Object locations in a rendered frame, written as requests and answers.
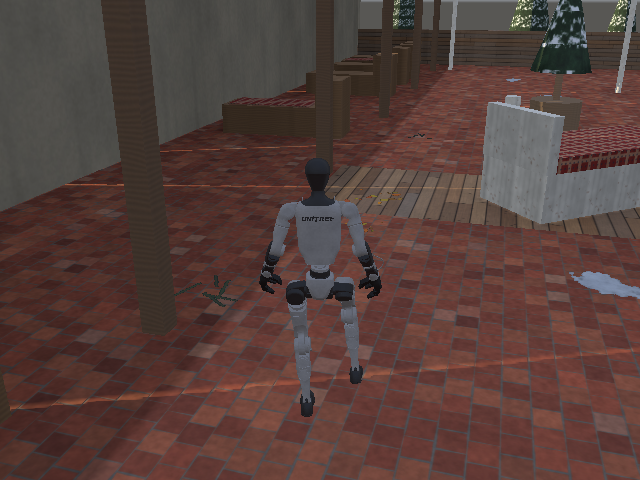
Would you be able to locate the robot torso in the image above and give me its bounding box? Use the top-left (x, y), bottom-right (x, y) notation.
top-left (295, 196), bottom-right (342, 300)

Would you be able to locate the robot left forearm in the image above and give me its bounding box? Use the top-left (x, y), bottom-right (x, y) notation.
top-left (261, 241), bottom-right (280, 278)

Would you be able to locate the robot left hand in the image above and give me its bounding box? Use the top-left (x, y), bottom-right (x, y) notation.
top-left (259, 274), bottom-right (282, 294)

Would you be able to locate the robot left upper arm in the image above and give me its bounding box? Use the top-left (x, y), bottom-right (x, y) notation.
top-left (269, 202), bottom-right (298, 257)

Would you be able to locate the robot right hand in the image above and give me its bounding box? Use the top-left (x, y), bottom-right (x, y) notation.
top-left (358, 276), bottom-right (382, 299)

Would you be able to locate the robot right forearm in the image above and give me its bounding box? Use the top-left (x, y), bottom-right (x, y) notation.
top-left (358, 241), bottom-right (379, 281)

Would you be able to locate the left robot thigh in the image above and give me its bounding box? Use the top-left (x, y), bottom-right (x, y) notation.
top-left (286, 280), bottom-right (312, 355)

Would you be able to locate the robot right upper arm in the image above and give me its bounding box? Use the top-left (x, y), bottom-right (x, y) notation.
top-left (339, 201), bottom-right (368, 257)

